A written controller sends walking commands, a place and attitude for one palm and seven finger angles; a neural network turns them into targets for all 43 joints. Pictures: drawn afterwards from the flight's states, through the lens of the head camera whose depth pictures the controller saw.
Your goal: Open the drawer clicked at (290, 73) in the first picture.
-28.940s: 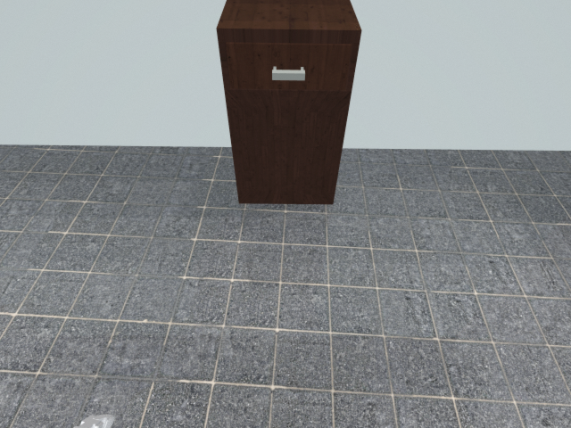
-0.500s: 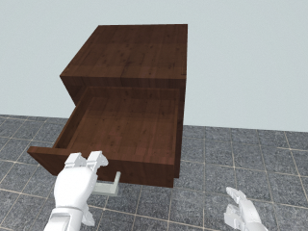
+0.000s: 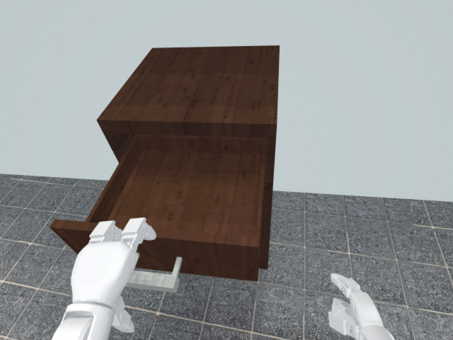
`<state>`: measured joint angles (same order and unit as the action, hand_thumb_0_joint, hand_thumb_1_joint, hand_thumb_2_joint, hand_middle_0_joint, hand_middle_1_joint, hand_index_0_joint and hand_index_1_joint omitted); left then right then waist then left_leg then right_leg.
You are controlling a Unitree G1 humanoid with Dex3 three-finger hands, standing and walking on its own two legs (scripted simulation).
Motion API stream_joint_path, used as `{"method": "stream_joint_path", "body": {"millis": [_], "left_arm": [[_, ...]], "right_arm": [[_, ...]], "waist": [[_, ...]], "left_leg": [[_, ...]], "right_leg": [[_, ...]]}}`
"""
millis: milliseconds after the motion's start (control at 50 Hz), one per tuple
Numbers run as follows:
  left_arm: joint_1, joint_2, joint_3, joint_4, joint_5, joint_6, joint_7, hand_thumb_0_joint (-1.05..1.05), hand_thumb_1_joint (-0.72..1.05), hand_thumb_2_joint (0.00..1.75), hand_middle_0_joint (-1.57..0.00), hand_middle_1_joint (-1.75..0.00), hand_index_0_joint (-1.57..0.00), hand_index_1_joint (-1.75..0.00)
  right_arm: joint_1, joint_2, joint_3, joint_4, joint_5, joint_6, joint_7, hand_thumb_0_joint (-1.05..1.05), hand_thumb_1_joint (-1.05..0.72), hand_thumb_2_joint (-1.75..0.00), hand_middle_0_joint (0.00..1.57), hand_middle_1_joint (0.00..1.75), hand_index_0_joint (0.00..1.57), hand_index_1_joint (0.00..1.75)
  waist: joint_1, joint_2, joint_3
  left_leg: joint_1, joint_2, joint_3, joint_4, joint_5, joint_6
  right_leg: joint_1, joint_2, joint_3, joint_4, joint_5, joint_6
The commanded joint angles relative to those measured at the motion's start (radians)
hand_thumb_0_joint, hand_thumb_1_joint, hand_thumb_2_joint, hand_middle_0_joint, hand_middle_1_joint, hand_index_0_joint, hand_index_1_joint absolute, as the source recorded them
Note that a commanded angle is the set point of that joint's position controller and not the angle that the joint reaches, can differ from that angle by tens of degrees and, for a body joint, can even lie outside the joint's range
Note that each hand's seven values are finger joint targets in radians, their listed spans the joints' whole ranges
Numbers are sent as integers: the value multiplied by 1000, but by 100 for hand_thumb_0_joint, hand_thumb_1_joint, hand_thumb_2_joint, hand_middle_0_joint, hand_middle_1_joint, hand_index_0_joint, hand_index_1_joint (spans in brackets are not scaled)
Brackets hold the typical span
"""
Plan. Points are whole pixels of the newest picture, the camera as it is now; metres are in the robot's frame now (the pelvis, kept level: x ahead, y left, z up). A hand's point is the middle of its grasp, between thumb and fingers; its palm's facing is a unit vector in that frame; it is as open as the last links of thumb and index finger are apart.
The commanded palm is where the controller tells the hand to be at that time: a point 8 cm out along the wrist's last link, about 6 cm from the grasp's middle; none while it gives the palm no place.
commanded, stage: lift the hand off the handle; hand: left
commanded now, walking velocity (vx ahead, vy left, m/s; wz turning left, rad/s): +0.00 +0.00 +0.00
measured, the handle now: (153, 270) +0.26 +0.20 -0.06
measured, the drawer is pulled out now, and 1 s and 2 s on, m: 0.30 0.30 0.30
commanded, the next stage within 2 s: draw the hand back to the body in 0.54 s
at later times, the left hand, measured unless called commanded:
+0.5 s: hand (120, 262) +0.21 +0.19 +0.09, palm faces +0.08 -0.17 -0.98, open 13.9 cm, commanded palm +0.19 +0.19 +0.14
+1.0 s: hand (96, 263) +0.20 +0.22 +0.10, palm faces +0.06 -0.14 -0.99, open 13.9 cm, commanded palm +0.17 +0.22 +0.16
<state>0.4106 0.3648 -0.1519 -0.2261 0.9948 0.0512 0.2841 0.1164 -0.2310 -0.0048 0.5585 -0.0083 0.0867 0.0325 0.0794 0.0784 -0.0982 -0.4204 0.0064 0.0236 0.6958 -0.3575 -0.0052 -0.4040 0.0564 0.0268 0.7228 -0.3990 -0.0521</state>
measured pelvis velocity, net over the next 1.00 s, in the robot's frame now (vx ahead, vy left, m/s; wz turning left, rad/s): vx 0.01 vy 0.01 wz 0.00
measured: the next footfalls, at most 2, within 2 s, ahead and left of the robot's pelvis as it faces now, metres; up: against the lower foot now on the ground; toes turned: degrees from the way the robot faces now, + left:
none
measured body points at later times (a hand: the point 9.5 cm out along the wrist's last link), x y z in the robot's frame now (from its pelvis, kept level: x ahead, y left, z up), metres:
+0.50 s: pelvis +0.01 +0.01 +0.01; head +0.00 -0.04 +0.46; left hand +0.20 +0.20 +0.14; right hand +0.23 -0.19 -0.08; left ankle +0.00 +0.13 -0.72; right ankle -0.02 -0.09 -0.72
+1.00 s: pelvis +0.01 +0.01 +0.01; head +0.01 -0.03 +0.46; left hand +0.19 +0.23 +0.15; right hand +0.23 -0.19 -0.08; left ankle +0.00 +0.13 -0.72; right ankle -0.02 -0.09 -0.72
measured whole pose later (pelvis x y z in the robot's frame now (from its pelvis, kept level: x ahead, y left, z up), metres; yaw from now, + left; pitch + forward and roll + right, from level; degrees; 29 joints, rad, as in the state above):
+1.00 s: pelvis +0.01 +0.01 +0.01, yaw +0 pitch +2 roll +0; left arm 0.47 0.45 -0.06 -0.41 0.91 0.06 0.15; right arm 0.12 -0.24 0.02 0.53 0.01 0.11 0.04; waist 0.10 0.10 -0.08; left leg -0.32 0.01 0.02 0.61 -0.33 0.01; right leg -0.29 0.06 0.03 0.61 -0.36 -0.04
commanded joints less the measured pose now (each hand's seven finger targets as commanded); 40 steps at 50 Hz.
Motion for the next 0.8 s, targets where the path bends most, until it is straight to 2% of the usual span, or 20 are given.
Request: {"method": "stream_joint_path", "body": {"millis": [0, 60, 80, 160, 240, 260, 320, 360, 380, 440, 480, 500, 540, 560, 580, 620, 660, 680, 760, 780], "left_arm": [[-151, 139, 102, -223, 11, -7, 25, 0, -50, 30, -30, -120, -30, -120], [-121, 132, 99, -221, 3, 4, 12, 0, -50, 30, -30, -120, -30, -120], [-146, 120, 85, -222, -13, 6, 7, 0, -50, 30, -30, -120, -30, -120], [-101, 156, 121, -245, -11, 15, -11, 0, -50, 30, -30, -120, -30, -120], [-88, 153, 126, -277, -34, 15, -29, 0, -50, 30, -30, -120, -30, -120], [-108, 157, 118, -306, -20, 14, -33, 0, -50, 30, -30, -120, -30, -120], [-99, 130, 90, -342, -30, 9, -43, 0, -50, 30, -30, -120, -30, -120], [-86, 156, 114, -344, -21, 13, -49, 0, -50, 30, -30, -120, -30, -120], [-102, 142, 100, -344, -31, 12, -50, 0, -50, 30, -30, -120, -30, -120], [-115, 163, 125, -343, -28, 19, -51, 0, -50, 30, -30, -120, -30, -120], [-119, 130, 93, -294, -31, 28, -60, 0, -50, 30, -30, -120, -30, -120], [-130, 141, 95, -300, -21, 29, -66, 0, -50, 30, -30, -120, -30, -120], [-119, 148, 108, -324, -38, 30, -67, 0, -50, 30, -30, -120, -30, -120], [-87, 143, 101, -333, -23, 30, -71, 0, -50, 30, -30, -120, -30, -120], [-89, 125, 81, -352, -33, 23, -73, 0, -50, 30, -30, -120, -30, -120], [-80, 124, 78, -372, -30, 18, -73, 0, -50, 30, -30, -120, -30, -120], [-71, 185, 143, -383, -19, 19, -65, 0, -50, 30, -30, -120, -30, -120], [-51, 200, 168, -361, -23, 15, -58, 0, -50, 30, -30, -120, -30, -120], [-48, 200, 178, -378, -31, 19, -56, 0, -50, 30, -30, -120, -30, -120], [-49, 188, 168, -368, -46, 19, -59, 0, -50, 30, -30, -120, -30, -120]], "right_arm": [[-153, -76, -23, -171, -2, -50, -4, 0, -90, -90, 20, 30, 20, 30], [-163, -71, -18, -176, 5, -49, 1, 0, -90, -90, 20, 30, 20, 30], [-169, -71, -21, -171, 14, -46, -2, 0, -90, -90, 20, 30, 20, 30], [-166, -73, -14, -183, 11, -48, 2, 0, -90, -90, 20, 30, 20, 30], [-186, -75, -13, -187, 20, -43, 7, 0, -90, -90, 20, 30, 20, 30], [-169, -77, -12, -188, 11, -40, 11, 0, -90, -90, 20, 30, 20, 30], [-165, -73, -17, -196, 14, -39, 15, 0, -90, -90, 20, 30, 20, 30], [-161, -75, -13, -201, 9, -38, 19, 0, -90, -90, 20, 30, 20, 30], [-169, -72, -14, -195, 16, -36, 16, 0, -90, -90, 20, 30, 20, 30], [-182, -73, -12, -197, 19, -35, 17, 0, -90, -90, 20, 30, 20, 30], [-173, -70, -11, -189, 23, -30, 18, 0, -90, -90, 20, 30, 20, 30], [-167, -79, -11, -191, 15, -30, 18, 0, -90, -90, 20, 30, 20, 30], [-187, -75, -10, -197, 24, -33, 19, 0, -90, -90, 20, 30, 20, 30], [-166, -74, -8, -207, 17, -32, 23, 0, -90, -90, 20, 30, 20, 30], [-177, -69, -9, -205, 22, -33, 25, 0, -90, -90, 20, 30, 20, 30], [-166, -71, -10, -212, 19, -30, 30, 0, -90, -90, 20, 30, 20, 30], [-160, -76, -5, -213, 11, -29, 27, 0, -90, -90, 20, 30, 20, 30], [-169, -69, -3, -208, 18, -29, 23, 0, -90, -90, 20, 30, 20, 30], [-168, -77, -5, -208, 15, -27, 23, 0, -90, -90, 20, 30, 20, 30], [-175, -74, -6, -206, 22, -26, 20, 0, -90, -90, 20, 30, 20, 30]], "waist": [[-4, -90, -138], [5, -66, -144], [-12, -77, -108], [16, -90, -158], [6, -78, -102], [10, -61, -136], [-1, -58, -111], [12, -64, -125], [0, -73, -98], [5, -54, -101], [-2, -92, -70], [12, -80, -103], [7, -78, -101], [25, -73, -145], [10, -73, -120], [8, -78, -116], [27, -57, -140], [20, -63, -108], [22, -39, -117], [8, -39, -82]], "left_leg": [[137, -12, 7, -60, 204, 37], [150, -9, 8, -74, 222, 34], [146, -9, 6, -85, 215, 37], [167, -6, 11, -88, 265, 36], [164, -7, 5, -112, 264, 33], [182, 0, 11, -100, 273, 35], [191, 1, 7, -106, 279, 35], [195, 5, 9, -100, 272, 35], [193, 1, 5, -111, 269, 35], [205, 4, -2, -116, 271, 31], [190, 7, 1, -123, 261, 32], [196, 8, 5, -116, 271, 33], [203, 5, 1, -123, 282, 31], [203, 6, 6, -113, 303, 34], [205, 5, 4, -121, 315, 32], [204, 10, 5, -113, 320, 31], [201, 10, 6, -105, 305, 33], [198, 7, 4, -110, 304, 27], [205, 11, 2, -104, 294, 30], [200, 9, -1, -117, 285, 29]], "right_leg": [[-4, -36, 46, -163, 282, 16], [15, -35, 41, -165, 295, 14], [19, -36, 40, -176, 301, 14], [62, -36, 44, -176, 355, 15], [71, -36, 49, -197, 365, 11], [58, -38, 41, -192, 350, 13], [52, -38, 34, -197, 346, 10], [46, -36, 40, -204, 316, 10], [54, -37, 40, -209, 332, 9], [59, -32, 49, -214, 320, 2], [45, -32, 29, -214, 307, 9], [50, -32, 29, -209, 313, 11], [78, -34, 39, -211, 345, 4], [81, -33, 27, -199, 350, 7], [85, -36, 31, -200, 379, 6], [69, -34, 33, -198, 378, 6], [77, -32, 36, -198, 358, 4], [77, -30, 55, -204, 369, 0], [65, -31, 45, -207, 346, 3], [65, -34, 44, -216, 345, 4]]}}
